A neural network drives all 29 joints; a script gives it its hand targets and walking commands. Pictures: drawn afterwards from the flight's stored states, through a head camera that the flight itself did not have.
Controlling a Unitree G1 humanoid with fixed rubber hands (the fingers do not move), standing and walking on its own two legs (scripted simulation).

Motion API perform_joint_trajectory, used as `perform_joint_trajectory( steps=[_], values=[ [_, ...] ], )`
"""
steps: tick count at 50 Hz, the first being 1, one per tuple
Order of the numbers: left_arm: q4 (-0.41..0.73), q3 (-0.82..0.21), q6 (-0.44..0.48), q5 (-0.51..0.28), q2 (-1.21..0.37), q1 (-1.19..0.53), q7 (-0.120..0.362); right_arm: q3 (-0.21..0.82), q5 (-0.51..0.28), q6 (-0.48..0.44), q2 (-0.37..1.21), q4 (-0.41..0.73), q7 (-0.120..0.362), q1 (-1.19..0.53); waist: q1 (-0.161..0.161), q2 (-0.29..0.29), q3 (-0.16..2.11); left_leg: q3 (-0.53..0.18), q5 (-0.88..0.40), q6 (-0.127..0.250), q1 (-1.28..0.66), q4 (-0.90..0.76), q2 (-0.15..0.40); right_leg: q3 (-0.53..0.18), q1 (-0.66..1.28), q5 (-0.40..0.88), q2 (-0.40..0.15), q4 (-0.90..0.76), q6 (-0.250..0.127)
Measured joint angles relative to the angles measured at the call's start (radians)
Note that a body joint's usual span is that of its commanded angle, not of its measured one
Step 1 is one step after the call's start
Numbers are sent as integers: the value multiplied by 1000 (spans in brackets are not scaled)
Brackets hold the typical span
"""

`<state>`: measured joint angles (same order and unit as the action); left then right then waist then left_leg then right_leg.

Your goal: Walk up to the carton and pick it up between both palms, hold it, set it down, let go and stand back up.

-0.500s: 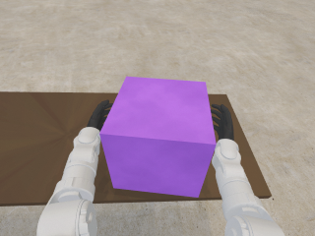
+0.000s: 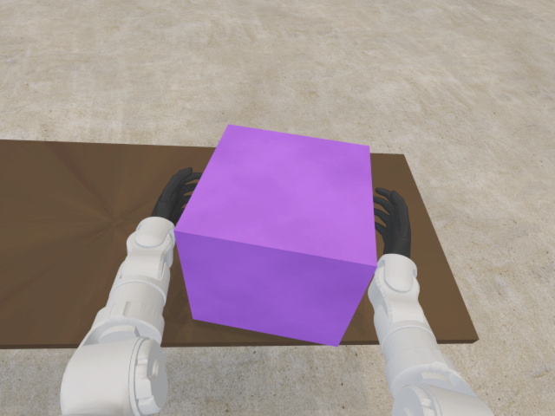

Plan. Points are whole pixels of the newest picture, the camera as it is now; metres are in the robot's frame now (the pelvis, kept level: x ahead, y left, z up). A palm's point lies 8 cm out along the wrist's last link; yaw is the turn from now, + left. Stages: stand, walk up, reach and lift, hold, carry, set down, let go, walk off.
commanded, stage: set down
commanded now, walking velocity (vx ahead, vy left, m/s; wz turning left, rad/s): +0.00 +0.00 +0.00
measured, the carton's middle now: (281, 232) +0.42 -0.01 -0.02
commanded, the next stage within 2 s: none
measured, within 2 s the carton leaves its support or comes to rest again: rests again in 1.46 s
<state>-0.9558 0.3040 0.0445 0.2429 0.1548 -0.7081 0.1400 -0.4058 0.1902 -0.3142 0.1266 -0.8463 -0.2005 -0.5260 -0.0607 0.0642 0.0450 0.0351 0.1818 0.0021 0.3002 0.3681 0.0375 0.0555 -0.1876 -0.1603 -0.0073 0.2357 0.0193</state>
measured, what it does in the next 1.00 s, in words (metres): stands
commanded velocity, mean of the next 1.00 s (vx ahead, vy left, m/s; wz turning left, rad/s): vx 0.00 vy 0.00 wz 0.00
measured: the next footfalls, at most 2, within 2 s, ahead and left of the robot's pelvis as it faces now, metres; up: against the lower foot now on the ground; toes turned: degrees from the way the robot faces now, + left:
none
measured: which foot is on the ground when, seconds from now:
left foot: down 0.00-1.00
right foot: down 0.00-1.00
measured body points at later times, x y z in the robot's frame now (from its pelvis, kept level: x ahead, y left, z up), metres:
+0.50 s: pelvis -0.01 +0.00 +0.00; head +0.04 +0.04 +0.44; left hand +0.43 +0.16 +0.04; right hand +0.37 -0.18 +0.06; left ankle +0.00 +0.11 -0.75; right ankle -0.04 -0.13 -0.75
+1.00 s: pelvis -0.02 +0.00 +0.00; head +0.05 +0.04 +0.44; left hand +0.43 +0.16 +0.04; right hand +0.36 -0.18 +0.05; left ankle +0.00 +0.11 -0.75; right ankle -0.03 -0.13 -0.75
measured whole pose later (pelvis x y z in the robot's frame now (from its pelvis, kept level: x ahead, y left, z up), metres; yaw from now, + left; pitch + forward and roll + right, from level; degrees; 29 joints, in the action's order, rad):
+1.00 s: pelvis -0.02 +0.00 +0.00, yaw -1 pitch +9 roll -1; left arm -1.20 0.45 0.24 0.34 0.17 -0.87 0.13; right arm -0.64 0.36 -0.40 0.16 -0.92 -0.15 -0.64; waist -0.06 0.07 0.02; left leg 0.06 0.15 0.01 0.37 0.36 0.03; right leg 0.04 -0.29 -0.15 -0.02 0.28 0.02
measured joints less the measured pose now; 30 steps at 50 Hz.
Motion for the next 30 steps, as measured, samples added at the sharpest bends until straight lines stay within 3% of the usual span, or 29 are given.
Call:
perform_joint_trajectory(
  steps=[9,18,24,30],
  values=[
    [-184,40,66,19,25,-104,-11,-85,73,8,8,-49,7,-64,-2,-15,-6,10,-34,1,11,-25,-3,-7,-32,17,-4,13,-2],
    [-290,77,119,31,40,-161,-16,-161,128,4,24,-61,25,-99,3,-1,2,24,-46,5,27,-37,-9,-17,-70,11,-12,40,1],
    [-297,74,144,23,44,-166,-23,-192,164,-4,29,-67,37,-117,-13,10,-3,20,-37,7,32,-27,-11,-11,-68,3,-16,42,4],
    [-287,105,164,53,28,-161,-17,-194,152,-29,27,-74,37,-98,-11,14,-5,28,-24,9,28,-20,-10,-17,-61,2,-15,36,7]
  ],
)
